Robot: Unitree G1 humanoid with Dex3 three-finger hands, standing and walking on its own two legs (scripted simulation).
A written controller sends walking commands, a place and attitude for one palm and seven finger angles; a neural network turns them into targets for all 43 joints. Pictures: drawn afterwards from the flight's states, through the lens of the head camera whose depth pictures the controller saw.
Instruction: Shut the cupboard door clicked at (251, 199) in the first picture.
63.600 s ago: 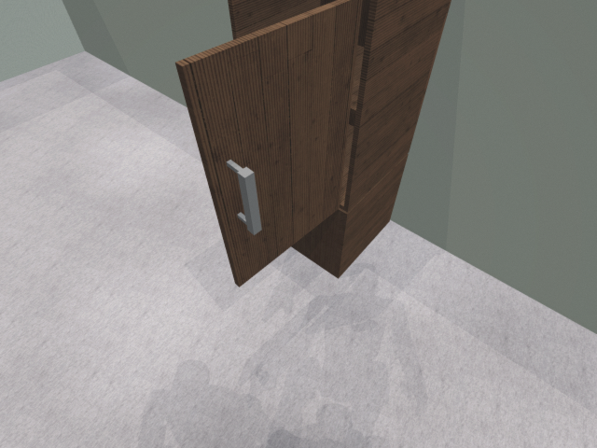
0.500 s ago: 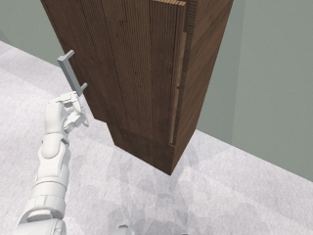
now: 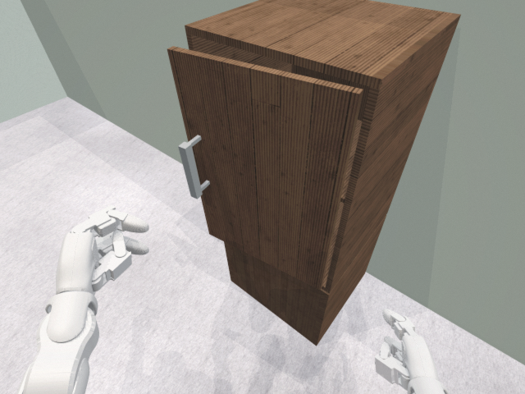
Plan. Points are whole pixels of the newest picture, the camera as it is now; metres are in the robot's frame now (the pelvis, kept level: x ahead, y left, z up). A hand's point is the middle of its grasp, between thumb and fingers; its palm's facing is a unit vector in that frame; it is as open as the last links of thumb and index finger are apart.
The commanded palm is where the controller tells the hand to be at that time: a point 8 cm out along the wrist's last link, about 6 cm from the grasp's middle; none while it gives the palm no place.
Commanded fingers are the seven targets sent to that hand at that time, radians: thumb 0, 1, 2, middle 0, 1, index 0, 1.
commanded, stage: draw the hand back to the body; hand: left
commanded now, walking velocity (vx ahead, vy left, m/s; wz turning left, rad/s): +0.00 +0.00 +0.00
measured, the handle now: (196, 167) +0.62 +0.23 -0.02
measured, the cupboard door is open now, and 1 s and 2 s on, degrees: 8 8 8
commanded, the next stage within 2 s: step back with the hand held close in 0.72 s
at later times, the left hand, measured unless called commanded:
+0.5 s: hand (53, 282) +0.19 +0.26 +0.17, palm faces +0.48 -0.77 -0.42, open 7.1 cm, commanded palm +0.15 +0.29 +0.18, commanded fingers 0.00 0.90 0.90 -0.20 -0.30 -0.20 -0.30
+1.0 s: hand (64, 273) +0.20 +0.25 +0.16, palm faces +0.43 -0.78 -0.45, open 7.4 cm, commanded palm +0.14 +0.29 +0.18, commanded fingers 0.00 0.90 0.90 -0.20 -0.30 -0.20 -0.30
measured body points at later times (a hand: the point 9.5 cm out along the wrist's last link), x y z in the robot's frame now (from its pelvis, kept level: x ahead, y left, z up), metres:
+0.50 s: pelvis +0.01 -0.01 +0.00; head -0.02 -0.05 +0.45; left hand +0.16 +0.30 +0.19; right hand +0.19 -0.24 -0.09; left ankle +0.03 +0.11 -0.74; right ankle -0.05 -0.12 -0.74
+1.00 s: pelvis +0.01 -0.01 +0.00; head +0.00 -0.04 +0.45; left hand +0.17 +0.29 +0.19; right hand +0.20 -0.25 -0.09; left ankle +0.03 +0.11 -0.74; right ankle -0.05 -0.12 -0.74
